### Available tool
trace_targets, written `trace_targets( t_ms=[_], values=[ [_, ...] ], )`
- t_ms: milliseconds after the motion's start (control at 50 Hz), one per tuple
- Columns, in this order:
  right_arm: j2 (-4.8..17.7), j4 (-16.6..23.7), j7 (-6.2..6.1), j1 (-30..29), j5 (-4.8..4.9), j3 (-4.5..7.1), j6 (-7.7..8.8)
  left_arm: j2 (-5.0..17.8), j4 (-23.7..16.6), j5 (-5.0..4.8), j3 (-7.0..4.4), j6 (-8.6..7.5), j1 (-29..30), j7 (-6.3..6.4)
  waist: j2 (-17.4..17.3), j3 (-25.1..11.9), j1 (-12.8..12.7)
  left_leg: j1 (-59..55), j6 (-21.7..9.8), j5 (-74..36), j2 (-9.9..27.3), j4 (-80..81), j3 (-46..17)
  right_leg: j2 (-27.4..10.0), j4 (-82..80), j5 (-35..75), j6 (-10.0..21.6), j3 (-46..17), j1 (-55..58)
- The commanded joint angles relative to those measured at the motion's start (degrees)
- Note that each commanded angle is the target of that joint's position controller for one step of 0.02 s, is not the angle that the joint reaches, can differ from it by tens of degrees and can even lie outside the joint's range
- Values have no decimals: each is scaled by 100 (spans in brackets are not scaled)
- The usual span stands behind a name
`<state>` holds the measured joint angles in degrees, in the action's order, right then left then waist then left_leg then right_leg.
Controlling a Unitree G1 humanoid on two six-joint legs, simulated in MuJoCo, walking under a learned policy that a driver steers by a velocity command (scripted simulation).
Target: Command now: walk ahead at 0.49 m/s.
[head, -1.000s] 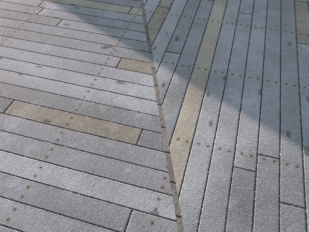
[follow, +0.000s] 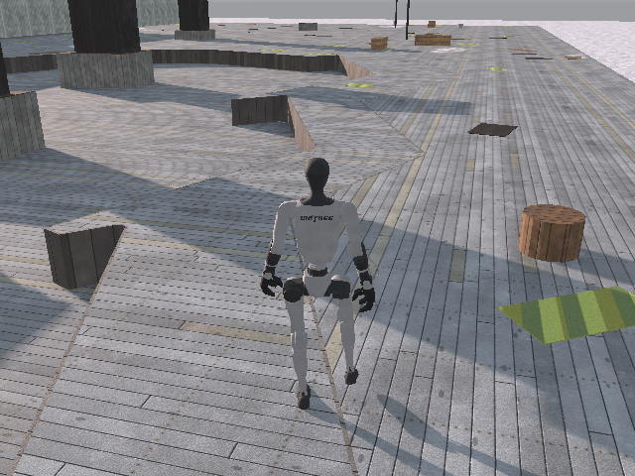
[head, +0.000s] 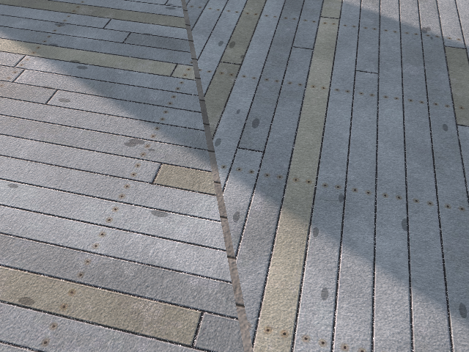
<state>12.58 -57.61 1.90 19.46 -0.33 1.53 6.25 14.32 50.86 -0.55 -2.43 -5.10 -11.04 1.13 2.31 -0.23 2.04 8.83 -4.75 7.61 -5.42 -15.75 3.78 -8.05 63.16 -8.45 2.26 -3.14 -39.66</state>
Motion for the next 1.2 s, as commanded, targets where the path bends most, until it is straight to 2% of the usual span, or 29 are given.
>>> trace_targets(
  t_ms=[20, 100, 200, 240, 280, 300, 320, 340, 360, 380, 400, 420, 460, 520, 640, 780, 820, 840, 860, 880, 900, 920, 940, 960, 1000, 1040, 1060, 1120, 1200],
  values=[
    [792, 324, -124, -172, 19, 124, 76, 250, -260, 50, -75, -13, -57, 14, -394, 338, -217, 446, -943, -513, 1626, 1062, -1187, -168, -898, 931, -121, -19, -175],
    [921, 221, -193, 284, 103, 143, 11, 159, -496, -10, -34, -69, 813, -71, -443, 380, 104, -78, -737, -533, 1574, 1015, -954, 108, -2364, 1549, -164, 212, 20],
    [965, 43, -220, 673, 137, 180, -124, 206, -800, -73, 3, -138, 1483, -260, -514, 566, 276, -1004, -677, -577, 1921, 576, -1027, 266, -3158, 968, -41, 243, -46],
    [1042, 46, -235, 599, 143, 218, -179, 327, -830, -75, -31, -187, 1330, -316, -611, 461, 110, -1200, -586, -1054, 2030, 253, -1067, 384, -3378, 513, 116, 315, 361],
    [1045, 116, -231, 349, 115, 208, -233, 650, -544, -62, -211, -220, 251, -303, -669, -172, -504, -1054, -386, -2832, 1723, -991, -769, 753, -3592, 355, 364, 611, 1941],
    [857, 235, -225, 269, 43, 123, -230, 1040, -237, -32, -365, -226, -927, -257, -456, -987, -966, -207, -186, -2627, 1393, -2469, -486, 338, -3403, 519, 667, 152, 3674],
    [218, 325, -165, 869, 29, -74, -111, 1681, -66, 75, -529, -180, -1781, -235, 881, -1935, -907, 2265, 281, -441, 456, -4884, -78, -1172, -3622, -136, 1560, -2327, 6168],
    [301, 232, -131, 911, 114, -75, 58, 1298, -30, 57, -411, -163, -1864, -248, 1224, -2352, -908, 3157, 243, 2362, 205, -5883, -958, -1574, -4497, -555, 1790, -3970, 6472],
    [890, 389, -110, 366, 272, 83, 150, 924, -105, 20, -284, -171, -1353, -244, 859, -1473, -815, 3659, 106, 2086, 592, -6271, -1106, -1368, -4567, -619, 1436, -3199, 5764],
    [963, 524, -129, -60, 293, 103, 170, 714, -247, 7, -205, -156, -759, -239, 444, -907, -636, 3586, 55, 1522, 929, -6097, -905, -1158, -4682, -186, 1234, -2318, 4850],
    [895, 556, -174, -316, 196, 133, 128, 491, -307, 37, -127, -146, -342, -280, -27, -453, -458, 3340, 57, 1082, 1132, -5726, -783, -858, -4945, 234, 1082, -1694, 3995],
    [775, 560, -198, -191, 145, 157, 48, 446, -308, 78, -109, -172, -179, -301, 214, -317, -236, 2955, 86, 801, 1316, -5382, -821, -712, -5137, 496, 1051, -1321, 3469],
    [517, 472, -206, 54, 123, 142, -103, 388, -178, 79, -105, -199, -246, -335, 224, -186, -70, 2580, 178, 590, 1368, -5083, -744, -488, -5404, 846, 1089, -859, 2996],
    [548, 650, -242, -402, 81, 187, -181, 595, 5, 86, -155, -209, -549, -255, 68, 78, -82, 3067, 306, -4, 1412, -4425, -694, -436, -5564, 1484, 1128, -473, 3007],
    [398, 1033, -162, -1691, 89, 154, -119, 719, 228, 16, -164, -117, -1071, -108, 94, 326, -434, 3103, 350, -1408, 1193, -2369, -469, -279, -5730, 1158, 903, -39, 3350],
    [493, 1393, 46, -2443, 152, 135, -14, 823, 534, -51, -240, 40, -1446, -39, 142, 548, -525, 3128, 85, -704, 1003, -1453, -418, -739, -5191, 1478, 795, -106, 4503],
    [689, 1301, 60, -1972, 148, 226, 18, 917, 503, -47, -272, 88, -1257, -28, 281, 218, -217, 2207, -72, -343, 735, -1341, -188, -694, -4628, 2791, 676, -21, 4540],
    [869, 1083, 37, -1248, 137, 341, 21, 888, 476, -34, -257, 121, -1129, -30, 276, -203, 174, 1183, -203, -366, 521, -1254, -9, -467, -3795, 3640, 557, 167, 4363],
    [1202, 774, -10, -167, 115, 488, 16, 738, 389, 17, -187, 130, -1072, -33, 89, -910, 600, -465, -440, -534, 797, -1426, -331, -140, -2447, 3317, 366, 396, 3549],
    [1811, 621, -53, 702, 2, 638, -16, 151, 309, 81, -3, 34, -1713, -98, -1135, -1909, 506, -2967, -1295, -120, 2343, -1383, -2655, 662, -83, 960, -35, 626, 1235],
    [1548, 554, -36, 842, 60, 544, -42, 31, 393, -9, 57, -122, -1780, -142, -1743, -2441, 491, -3461, -1663, 680, 2904, -279, -4658, 1196, 1080, -2396, -88, -120, 133],
    [1179, 612, -38, 383, 111, 427, -25, 644, 257, -183, -108, -224, -1210, -161, -1311, -1594, 468, -2795, -1285, 1088, 2661, -141, -4025, 785, 1557, -2212, 59, -410, -439],
    [950, 758, -51, -196, 110, 353, -26, 757, 84, -230, -130, -259, -708, -142, -933, -928, 316, -1852, -1041, 833, 2473, -26, -3188, 456, 1402, -1659, 144, -208, -498],
    [755, 824, -26, -628, 59, 277, -20, 711, 52, -144, -156, -226, -487, -96, -484, -450, 111, -893, -929, 380, 2251, 214, -2562, 210, 1053, -1170, 138, -75, -231],
    [571, 799, 15, -873, -19, 226, 24, 478, 108, -43, -188, -73, -750, -49, -687, -217, -251, 45, -829, -200, 1915, 527, -1877, -59, 490, -742, 105, -131, 509],
    [653, 674, -7, -723, -17, 251, 43, 313, 140, -43, -190, 48, -837, -19, -627, -102, -350, 365, -882, -321, 1776, 794, -1503, -92, 216, -505, 48, -42, 594],
    [824, 624, -42, -631, -14, 286, 56, 303, 60, -30, -190, 71, -679, -11, -682, 22, -355, 421, -971, -587, 1856, 877, -1434, -121, -39, -314, -28, -32, 417],
    [872, 487, -150, -284, 16, 294, 20, 357, -154, 34, -225, 62, -4, -12, -503, 177, -198, 84, -864, -949, 1758, 933, -1133, -115, -1023, 556, -159, 14, -114],
    [934, 363, -211, 59, 73, 285, -27, 201, -366, 1, -163, 12, 772, -103, -542, 282, 41, -148, -664, -935, 1602, 961, -766, 104, -2350, 1479, -155, 217, 68]
  ],
)
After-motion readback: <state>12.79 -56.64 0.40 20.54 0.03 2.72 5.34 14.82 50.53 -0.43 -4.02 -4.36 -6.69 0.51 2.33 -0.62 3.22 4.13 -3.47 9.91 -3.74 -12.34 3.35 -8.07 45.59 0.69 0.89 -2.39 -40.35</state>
